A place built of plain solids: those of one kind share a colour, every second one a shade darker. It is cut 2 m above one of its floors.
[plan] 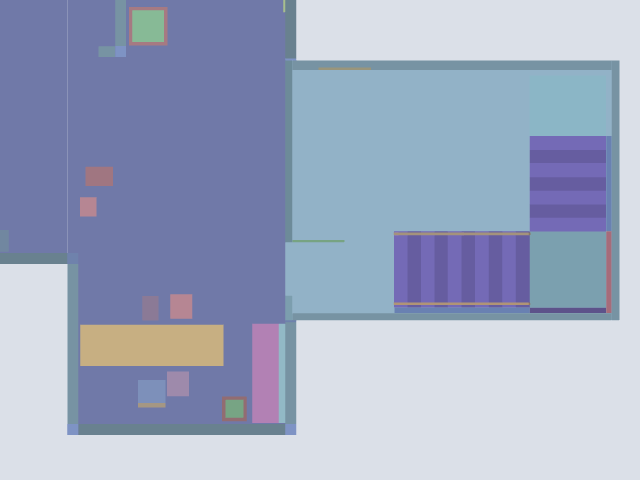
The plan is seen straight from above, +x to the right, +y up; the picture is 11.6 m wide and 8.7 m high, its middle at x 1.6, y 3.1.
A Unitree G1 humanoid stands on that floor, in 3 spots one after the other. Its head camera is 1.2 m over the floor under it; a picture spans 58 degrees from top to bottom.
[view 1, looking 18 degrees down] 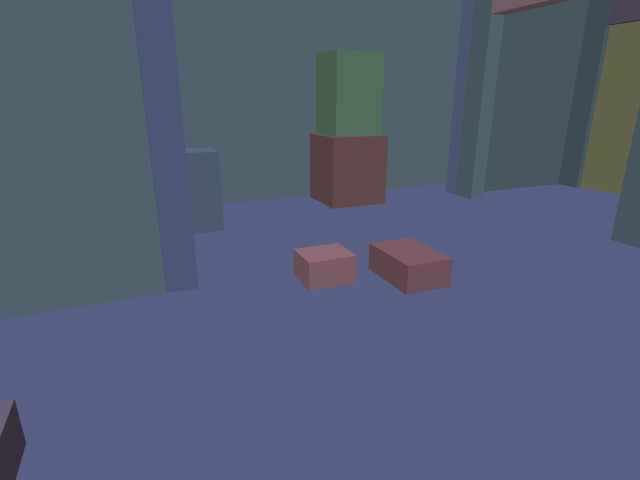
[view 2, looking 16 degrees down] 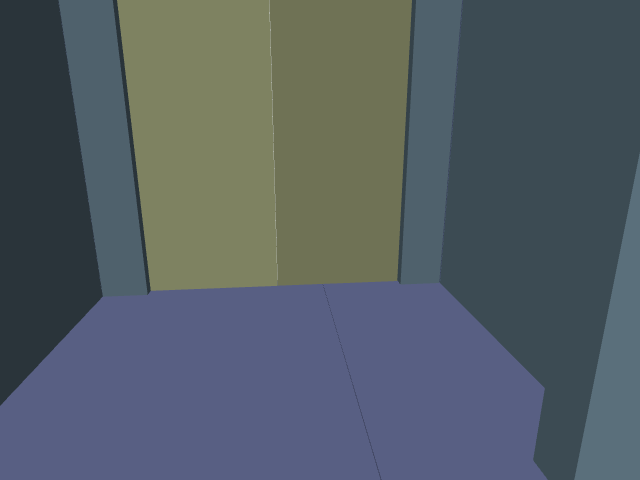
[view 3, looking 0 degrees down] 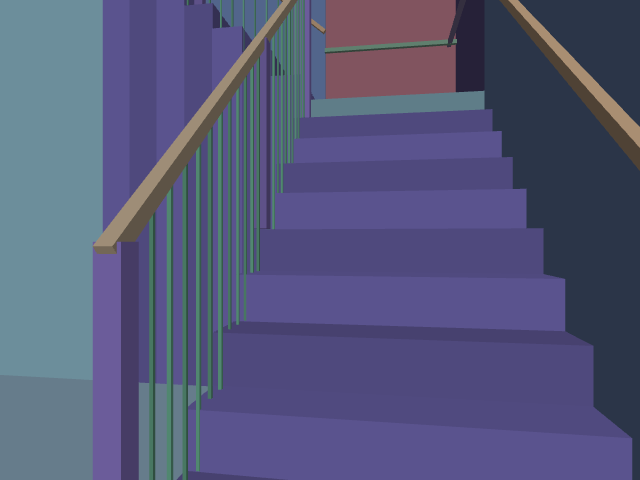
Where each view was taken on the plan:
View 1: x -0.03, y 2.58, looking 157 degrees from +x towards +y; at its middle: lobby_floor_slab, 3.88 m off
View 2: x -3.31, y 5.42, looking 84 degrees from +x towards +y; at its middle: lobby_entrance_leaf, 3.11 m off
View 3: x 2.05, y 2.58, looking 9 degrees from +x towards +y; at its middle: tread_slab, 2.14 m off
